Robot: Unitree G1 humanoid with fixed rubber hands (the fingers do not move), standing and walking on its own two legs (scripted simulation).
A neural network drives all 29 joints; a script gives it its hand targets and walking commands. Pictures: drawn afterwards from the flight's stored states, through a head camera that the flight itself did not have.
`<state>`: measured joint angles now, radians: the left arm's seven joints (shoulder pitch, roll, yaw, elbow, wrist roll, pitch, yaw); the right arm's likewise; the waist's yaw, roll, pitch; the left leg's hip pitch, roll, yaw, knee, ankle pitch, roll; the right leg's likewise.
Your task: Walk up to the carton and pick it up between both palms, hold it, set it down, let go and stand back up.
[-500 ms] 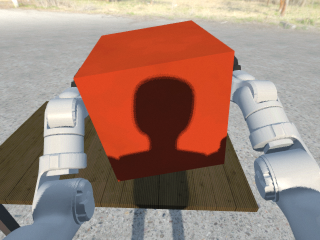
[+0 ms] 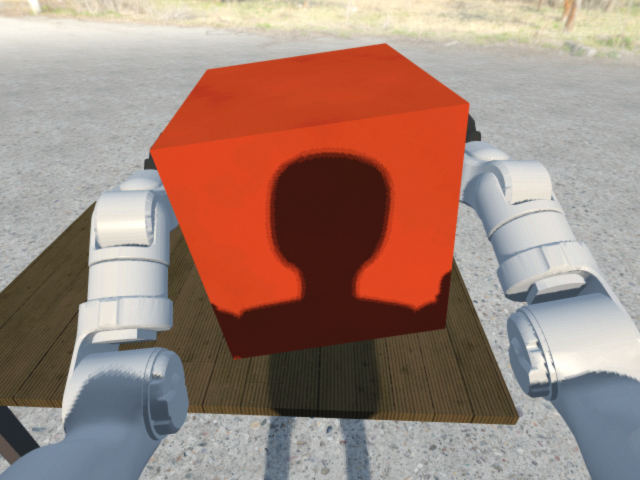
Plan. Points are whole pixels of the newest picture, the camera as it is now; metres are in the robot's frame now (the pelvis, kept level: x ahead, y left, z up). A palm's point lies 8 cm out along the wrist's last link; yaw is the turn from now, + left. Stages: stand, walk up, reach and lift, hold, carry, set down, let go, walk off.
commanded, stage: hold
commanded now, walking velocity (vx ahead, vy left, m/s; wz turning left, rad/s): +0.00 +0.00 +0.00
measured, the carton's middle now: (316, 187) +0.42 +0.00 +0.24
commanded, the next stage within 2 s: none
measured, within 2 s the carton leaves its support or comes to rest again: neither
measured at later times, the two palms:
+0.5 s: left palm (161, 187) +0.36 +0.18 +0.27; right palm (464, 157) +0.37 -0.17 +0.30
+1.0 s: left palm (158, 181) +0.37 +0.18 +0.28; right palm (463, 152) +0.37 -0.17 +0.30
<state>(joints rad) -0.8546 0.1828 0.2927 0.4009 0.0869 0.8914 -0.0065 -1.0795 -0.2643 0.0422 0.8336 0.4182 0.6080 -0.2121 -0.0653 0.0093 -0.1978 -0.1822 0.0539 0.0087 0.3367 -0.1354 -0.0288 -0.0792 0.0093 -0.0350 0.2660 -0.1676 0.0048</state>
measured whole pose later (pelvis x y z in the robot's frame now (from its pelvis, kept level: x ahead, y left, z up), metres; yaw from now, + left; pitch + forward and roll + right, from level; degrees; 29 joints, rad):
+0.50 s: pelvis +0.00 +0.00 +0.00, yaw +0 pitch -1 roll -1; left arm -0.81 0.18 0.28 0.33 0.08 0.90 0.00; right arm -1.04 -0.28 0.08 0.76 0.45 0.63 -0.22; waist -0.07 0.01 -0.21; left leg -0.18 0.06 0.01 0.35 -0.14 -0.03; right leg -0.07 0.01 -0.04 0.26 -0.17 0.00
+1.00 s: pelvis +0.00 +0.00 +0.00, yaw +0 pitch -1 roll -1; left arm -0.89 0.18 0.30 0.46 0.09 0.87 0.00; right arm -1.11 -0.28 0.05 0.88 0.42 0.62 -0.20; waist -0.06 0.01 -0.22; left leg -0.20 0.05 0.00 0.34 -0.13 -0.03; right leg -0.09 0.01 -0.04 0.26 -0.16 0.01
